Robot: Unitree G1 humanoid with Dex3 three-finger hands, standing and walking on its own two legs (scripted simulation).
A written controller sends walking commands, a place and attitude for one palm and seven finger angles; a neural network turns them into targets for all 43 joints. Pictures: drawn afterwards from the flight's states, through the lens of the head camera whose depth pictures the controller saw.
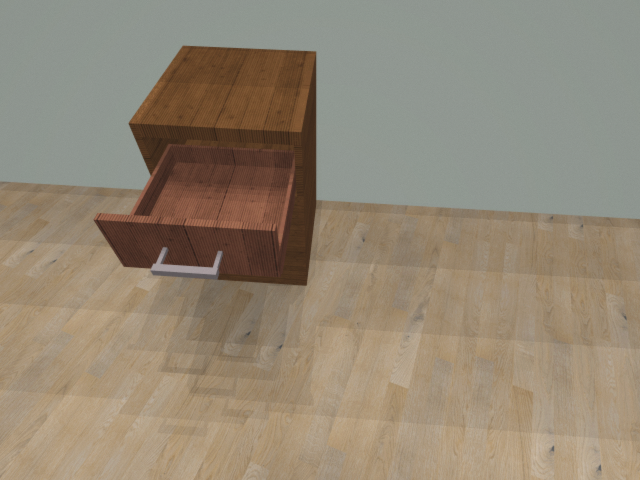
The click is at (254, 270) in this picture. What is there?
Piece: drawer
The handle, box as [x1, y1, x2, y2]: [150, 247, 222, 279]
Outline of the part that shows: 150,270 153,274 217,279 217,269 222,255 222,251 218,251 212,268 167,265 162,263 167,252 167,248 163,247 156,263 152,265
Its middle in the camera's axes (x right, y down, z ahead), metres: -0.30 +0.06 +0.85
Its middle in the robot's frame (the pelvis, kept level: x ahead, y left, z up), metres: +0.56 +0.32 -0.22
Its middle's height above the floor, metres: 0.56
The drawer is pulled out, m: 0.29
